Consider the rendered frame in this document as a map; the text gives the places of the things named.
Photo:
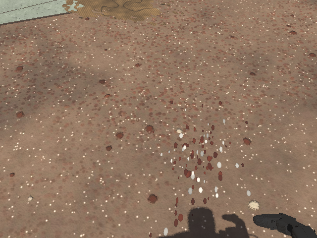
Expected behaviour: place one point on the right robot hand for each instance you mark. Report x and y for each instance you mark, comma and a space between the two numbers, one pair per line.
285, 224

